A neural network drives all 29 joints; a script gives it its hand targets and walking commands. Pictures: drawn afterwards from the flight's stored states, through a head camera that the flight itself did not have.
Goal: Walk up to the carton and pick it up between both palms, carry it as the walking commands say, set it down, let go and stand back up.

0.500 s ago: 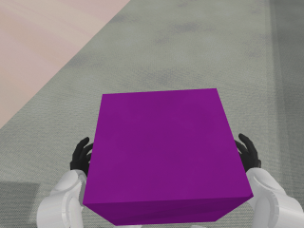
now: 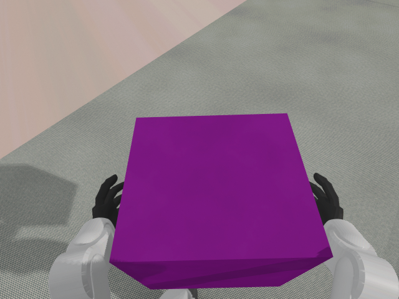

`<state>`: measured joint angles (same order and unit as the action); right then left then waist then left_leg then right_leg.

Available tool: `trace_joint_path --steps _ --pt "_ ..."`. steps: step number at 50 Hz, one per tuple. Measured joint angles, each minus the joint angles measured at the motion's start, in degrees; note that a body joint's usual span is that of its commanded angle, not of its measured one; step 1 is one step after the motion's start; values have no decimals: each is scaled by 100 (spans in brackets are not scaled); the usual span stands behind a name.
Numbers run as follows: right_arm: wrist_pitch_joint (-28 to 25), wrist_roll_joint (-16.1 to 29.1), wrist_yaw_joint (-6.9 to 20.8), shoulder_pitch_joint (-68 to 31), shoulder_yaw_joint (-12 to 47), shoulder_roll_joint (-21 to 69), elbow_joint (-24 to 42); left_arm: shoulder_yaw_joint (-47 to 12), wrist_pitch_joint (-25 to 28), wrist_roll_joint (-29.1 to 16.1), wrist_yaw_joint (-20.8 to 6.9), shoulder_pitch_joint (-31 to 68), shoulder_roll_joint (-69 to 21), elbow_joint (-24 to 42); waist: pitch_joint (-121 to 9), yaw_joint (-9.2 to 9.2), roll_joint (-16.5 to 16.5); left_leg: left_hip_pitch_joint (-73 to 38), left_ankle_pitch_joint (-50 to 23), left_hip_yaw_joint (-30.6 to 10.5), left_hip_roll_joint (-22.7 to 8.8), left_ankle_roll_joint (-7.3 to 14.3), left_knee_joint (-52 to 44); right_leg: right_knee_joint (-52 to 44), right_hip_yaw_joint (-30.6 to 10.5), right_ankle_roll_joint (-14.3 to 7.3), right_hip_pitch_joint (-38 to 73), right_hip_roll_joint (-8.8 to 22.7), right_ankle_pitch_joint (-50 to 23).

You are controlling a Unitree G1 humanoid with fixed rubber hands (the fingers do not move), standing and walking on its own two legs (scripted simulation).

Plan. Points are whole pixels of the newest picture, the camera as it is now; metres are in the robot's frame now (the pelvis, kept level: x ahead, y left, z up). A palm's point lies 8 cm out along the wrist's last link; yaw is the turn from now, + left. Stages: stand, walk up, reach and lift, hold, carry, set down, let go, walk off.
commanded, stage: carry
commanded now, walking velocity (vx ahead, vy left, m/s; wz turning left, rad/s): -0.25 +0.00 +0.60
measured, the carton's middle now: (213, 208) +0.28 +0.00 +0.02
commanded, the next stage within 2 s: none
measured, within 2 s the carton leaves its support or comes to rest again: neither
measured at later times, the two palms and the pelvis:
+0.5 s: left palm out of the picture -0.02 +0.26 +0.05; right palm out of the picture +0.12 -0.07 +0.07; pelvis -0.16 +0.01 -0.01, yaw +18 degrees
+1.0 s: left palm out of the picture -0.24 +0.24 +0.06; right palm out of the picture -0.03 -0.05 +0.07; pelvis -0.32 -0.04 -0.01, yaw +36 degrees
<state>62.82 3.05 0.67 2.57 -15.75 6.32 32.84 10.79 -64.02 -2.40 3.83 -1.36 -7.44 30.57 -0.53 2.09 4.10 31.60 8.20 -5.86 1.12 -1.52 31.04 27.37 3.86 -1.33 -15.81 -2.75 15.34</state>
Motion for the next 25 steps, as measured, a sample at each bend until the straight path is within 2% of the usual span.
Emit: trace_joint_path --steps 1,2,5,7,9,12,14,15,16,18,21,23,25 --pt "37 12 -19 42 3 -17 -45 -23 -8 26 -1 -53 -7 -57 3 -35 -25 197 844 155 44 -72 719 98 17 -27 -56 82 -55" --pt "82 31 -40 90 -4 -11 -51 -48 -23 38 -4 -125 -9 -72 15 -99 -57 391 1321 354 45 -111 1555 167 52 -38 -74 175 -39" --pt "196 35 -74 194 14 37 -11 -41 -68 51 -44 -303 -25 -40 -15 -300 -132 653 1471 712 -70 -108 3419 289 186 -3 -168 439 -16" --pt "236 26 -101 179 49 37 51 -3 -57 27 -80 -334 -32 -1 -33 -394 -179 476 1385 763 -162 -93 3741 429 264 28 -306 601 -31" --pt "258 53 -124 125 76 -25 124 -11 -13 12 -94 -325 -31 45 -80 -462 -204 126 1523 768 -249 -72 3367 576 379 63 -481 752 -45" --pt "284 106 -141 8 116 -175 105 -63 15 69 -90 -284 -25 76 -185 -468 -310 -609 1836 861 -301 -18 2109 842 504 152 -797 1010 -64" --pt "314 140 -139 -99 102 -231 39 -99 -25 144 -76 -240 -18 107 -223 -491 -366 -1211 1384 917 -305 3 820 1099 622 241 -1010 1195 -41" --pt "300 142 -137 -159 95 -183 -24 -81 -46 159 -70 -210 20 123 -234 -516 -452 -1261 1282 878 -205 39 518 1298 657 295 -1165 1342 -2" --pt "244 109 -143 -208 102 -66 -148 -3 -62 137 -70 -192 70 97 -196 -462 -584 -1153 1243 879 -104 95 600 1632 524 384 -1350 1392 441" --pt "190 6 -150 -222 137 127 -351 136 -146 80 -72 -224 144 63 -89 -296 -637 -977 1174 810 -127 174 767 2644 174 506 -1710 1104 1349" --pt "163 -96 -112 -1 198 122 -333 143 -199 52 -71 -279 107 -26 8 -76 -604 -750 899 522 -139 197 704 3892 23 486 -1993 746 1205" --pt "159 -87 -67 94 135 129 -214 137 -152 42 -59 -329 -8 3 61 54 -552 -607 696 363 -109 193 621 4033 22 420 -1928 603 936" --pt "101 -47 -7 130 90 133 -81 97 -83 25 -43 -368 -45 135 115 124 -477 -472 502 243 -75 180 539 3609 6 369 -1667 466 881"
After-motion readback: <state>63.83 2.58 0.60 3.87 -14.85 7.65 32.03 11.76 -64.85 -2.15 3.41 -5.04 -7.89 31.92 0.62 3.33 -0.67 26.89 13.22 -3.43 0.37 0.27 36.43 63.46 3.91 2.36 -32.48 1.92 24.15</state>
